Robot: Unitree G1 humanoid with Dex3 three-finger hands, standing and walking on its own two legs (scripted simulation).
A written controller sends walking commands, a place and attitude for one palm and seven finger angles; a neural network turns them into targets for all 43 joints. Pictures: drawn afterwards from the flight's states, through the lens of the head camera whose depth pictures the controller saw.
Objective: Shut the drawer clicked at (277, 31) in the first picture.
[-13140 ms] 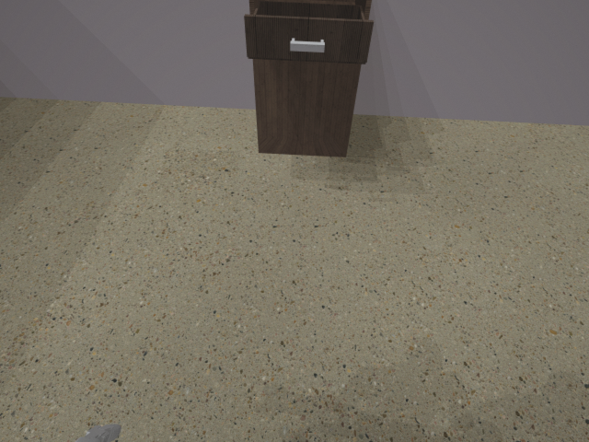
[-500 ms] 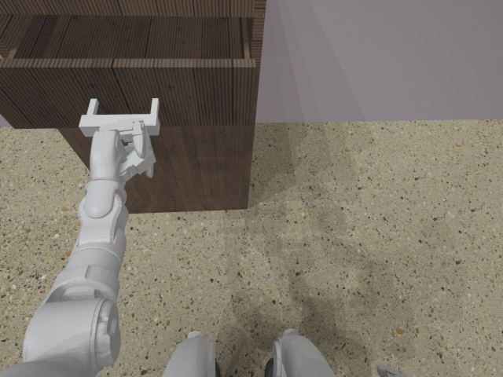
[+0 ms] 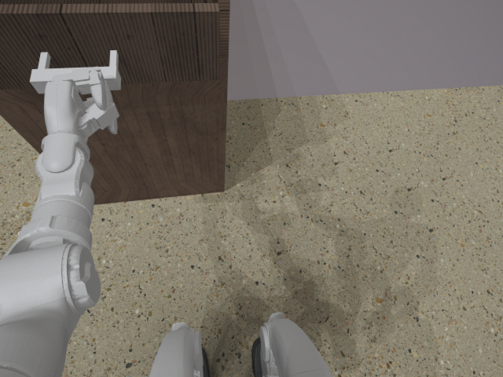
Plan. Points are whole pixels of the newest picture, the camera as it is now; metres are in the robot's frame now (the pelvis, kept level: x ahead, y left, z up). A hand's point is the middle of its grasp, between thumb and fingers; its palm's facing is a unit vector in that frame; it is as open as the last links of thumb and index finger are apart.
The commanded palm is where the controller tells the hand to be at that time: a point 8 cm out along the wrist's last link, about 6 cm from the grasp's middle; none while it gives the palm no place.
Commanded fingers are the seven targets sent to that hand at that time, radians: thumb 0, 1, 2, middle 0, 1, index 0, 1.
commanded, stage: push the drawer shut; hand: left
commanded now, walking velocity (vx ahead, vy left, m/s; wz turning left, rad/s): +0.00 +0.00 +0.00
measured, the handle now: (79, 68) +0.60 +0.22 +0.06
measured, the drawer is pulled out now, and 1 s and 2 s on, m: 0.06 0.00 0.00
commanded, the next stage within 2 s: pull the fist back off the drawer in 0.88 s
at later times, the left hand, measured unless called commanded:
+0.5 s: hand (111, 80) +0.57 +0.17 +0.06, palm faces +0.05 -1.00 -0.02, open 3.1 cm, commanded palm +0.56 +0.20 +0.06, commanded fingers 0.00 0.90 0.90 -1.40 -1.60 -1.40 -1.60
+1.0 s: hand (104, 71) +0.59 +0.18 +0.06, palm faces +0.05 -1.00 -0.04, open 3.1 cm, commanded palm +0.62 +0.19 +0.06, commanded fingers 0.00 0.90 0.90 -1.40 -1.60 -1.40 -1.60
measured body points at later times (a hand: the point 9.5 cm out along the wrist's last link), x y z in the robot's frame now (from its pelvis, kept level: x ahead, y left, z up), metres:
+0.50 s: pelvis +0.00 +0.01 -0.01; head +0.17 +0.03 +0.41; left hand +0.56 +0.22 +0.07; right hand -0.02 -0.25 -0.11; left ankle +0.02 +0.10 -0.64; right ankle +0.02 -0.11 -0.64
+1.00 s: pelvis -0.02 +0.01 -0.03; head +0.17 +0.05 +0.38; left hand +0.58 +0.23 +0.07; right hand -0.07 -0.24 -0.11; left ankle +0.02 +0.10 -0.64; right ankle +0.02 -0.11 -0.64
